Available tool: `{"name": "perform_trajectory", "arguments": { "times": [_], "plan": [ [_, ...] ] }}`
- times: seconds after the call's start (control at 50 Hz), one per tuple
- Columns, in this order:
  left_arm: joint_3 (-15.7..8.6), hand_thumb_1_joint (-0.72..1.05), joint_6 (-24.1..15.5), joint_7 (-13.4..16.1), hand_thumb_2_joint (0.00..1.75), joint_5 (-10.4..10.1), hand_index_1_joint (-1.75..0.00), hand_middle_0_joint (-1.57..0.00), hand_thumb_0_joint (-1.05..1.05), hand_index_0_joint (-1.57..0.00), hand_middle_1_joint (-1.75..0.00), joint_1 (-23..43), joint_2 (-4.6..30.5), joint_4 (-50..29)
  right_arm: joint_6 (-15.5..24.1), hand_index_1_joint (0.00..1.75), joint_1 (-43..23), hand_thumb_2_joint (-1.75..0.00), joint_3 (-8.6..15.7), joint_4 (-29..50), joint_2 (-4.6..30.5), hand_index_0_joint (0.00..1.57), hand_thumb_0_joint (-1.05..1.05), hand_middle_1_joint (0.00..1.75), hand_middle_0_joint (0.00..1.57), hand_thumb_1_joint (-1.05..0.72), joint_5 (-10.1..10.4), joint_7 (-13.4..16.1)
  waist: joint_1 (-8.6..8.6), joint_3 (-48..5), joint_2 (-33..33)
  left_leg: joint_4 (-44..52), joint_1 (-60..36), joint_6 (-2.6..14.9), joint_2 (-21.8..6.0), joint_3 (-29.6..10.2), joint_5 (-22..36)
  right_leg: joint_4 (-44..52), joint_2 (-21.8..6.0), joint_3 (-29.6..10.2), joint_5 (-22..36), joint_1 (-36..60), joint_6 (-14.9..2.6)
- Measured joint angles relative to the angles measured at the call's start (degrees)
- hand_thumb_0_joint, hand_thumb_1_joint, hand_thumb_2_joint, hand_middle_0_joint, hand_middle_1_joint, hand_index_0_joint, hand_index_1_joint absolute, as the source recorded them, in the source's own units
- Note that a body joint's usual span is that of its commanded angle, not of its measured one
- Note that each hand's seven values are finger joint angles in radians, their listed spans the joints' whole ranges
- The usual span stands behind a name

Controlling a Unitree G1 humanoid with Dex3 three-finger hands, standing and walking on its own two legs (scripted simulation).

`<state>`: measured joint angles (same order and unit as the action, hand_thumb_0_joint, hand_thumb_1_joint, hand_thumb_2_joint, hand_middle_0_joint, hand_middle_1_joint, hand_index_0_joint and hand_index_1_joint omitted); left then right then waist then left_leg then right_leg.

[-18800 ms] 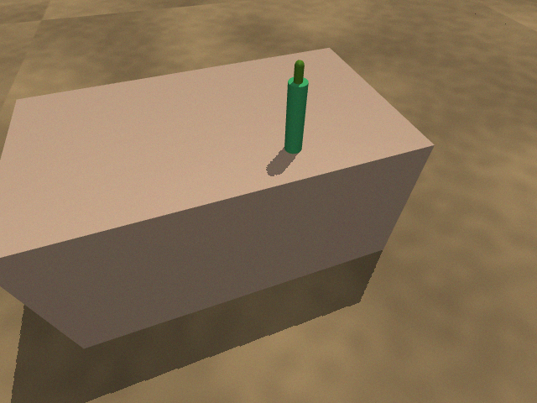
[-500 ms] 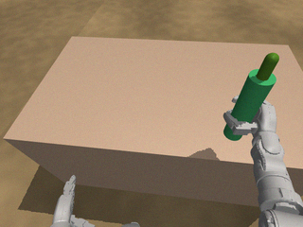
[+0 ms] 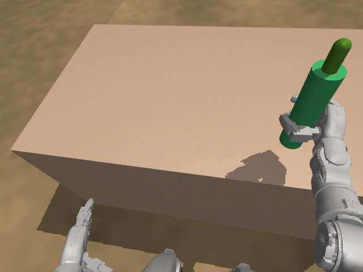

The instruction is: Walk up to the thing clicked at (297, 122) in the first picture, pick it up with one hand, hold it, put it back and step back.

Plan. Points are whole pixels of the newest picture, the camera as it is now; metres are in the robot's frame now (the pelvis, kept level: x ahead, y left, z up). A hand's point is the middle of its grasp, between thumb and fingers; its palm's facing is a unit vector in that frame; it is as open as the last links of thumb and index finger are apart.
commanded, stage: crouch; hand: right
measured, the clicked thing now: (311, 102) +0.46 -0.18 +0.10
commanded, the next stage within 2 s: lower in 0.06 s
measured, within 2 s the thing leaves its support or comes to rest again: rests again in 0.88 s
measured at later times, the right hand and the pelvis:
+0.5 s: hand (289, 128) +0.48 -0.18 +0.00, palm faces +0.13 +0.99 +0.00, open 7.7 cm; pelvis +0.00 +0.01 -0.03, yaw +0 degrees
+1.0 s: hand (285, 132) +0.49 -0.18 -0.04, palm faces +0.14 +0.99 +0.00, open 7.7 cm; pelvis +0.00 +0.00 -0.05, yaw +0 degrees
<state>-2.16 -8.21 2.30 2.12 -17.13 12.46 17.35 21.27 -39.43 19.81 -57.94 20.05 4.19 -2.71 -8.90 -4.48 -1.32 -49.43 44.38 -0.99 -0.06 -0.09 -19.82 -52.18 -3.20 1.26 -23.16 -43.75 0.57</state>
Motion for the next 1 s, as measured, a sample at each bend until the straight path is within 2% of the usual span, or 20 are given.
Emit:
{"name": "perform_trajectory", "arguments": {
  "times": [0.24, 0.44, 0.82, 1.0],
  "plan": [
    [0.2, -0.54, 1.2, -0.7, 0.06, 0.3, -0.05, -0.07, -0.01, -0.06, -0.05, -1.2, 0.5, -4.7, 0.7, 1.19, -1.2, -1.17, 1.5, -2.0, 0.8, 0.87, -0.02, 1.18, 0.83, 0.17, -0.9, -0.5, -0.83, -1.0, 0.3, -3.4, 3.3, 0.25, 0.2, 0.6, -1.6, -3.4, -0.2, -0.7, -1.5, -3.4, 0.21],
    [0.7, -0.54, 1.3, -1.3, 0.06, 1.1, -0.05, -0.06, -0.01, -0.06, -0.05, -2.1, 0.5, -9.1, 2.7, 1.2, -2.1, -1.17, 3.2, -4.7, 2.1, 0.86, -0.02, 1.19, 0.82, 0.17, -1.9, -1.2, -2.31, -1.2, -0.2, -7.8, 8.5, 0.49, 0.3, 1.0, -3.1, -7.8, -0.3, -1.3, -2.9, -8.8, 0.42],
    [-0.1, -0.55, 4.1, -2.4, 0.06, 2.1, -0.05, -0.06, -0.01, -0.06, -0.04, -3.5, 1.5, -15.6, 5.1, 1.2, -2.7, -1.17, 5.1, -4.8, 3.3, 0.86, -0.02, 1.19, 0.83, 0.17, -3.1, 0.6, -4.45, -1.9, 0.0, -13.5, 15.1, 0.16, 0.5, 1.3, -5.3, -14.6, -0.6, -1.9, -5.7, -15.8, 0.12],
    [-0.6, -0.55, 4.7, -3.0, 0.06, 2.2, -0.05, -0.06, -0.01, -0.06, -0.04, -3.9, 1.7, -17.5, 5.9, 1.2, -2.9, -1.17, 5.5, -5.2, 3.5, 0.86, -0.02, 1.19, 0.83, 0.17, -3.6, 0.4, -4.97, -2.5, 0.3, -15.4, 17.2, 0.0, 0.5, 1.5, -6.1, -16.8, -0.6, -2.2, -6.6, -18.2, -0.03]
  ]
}}
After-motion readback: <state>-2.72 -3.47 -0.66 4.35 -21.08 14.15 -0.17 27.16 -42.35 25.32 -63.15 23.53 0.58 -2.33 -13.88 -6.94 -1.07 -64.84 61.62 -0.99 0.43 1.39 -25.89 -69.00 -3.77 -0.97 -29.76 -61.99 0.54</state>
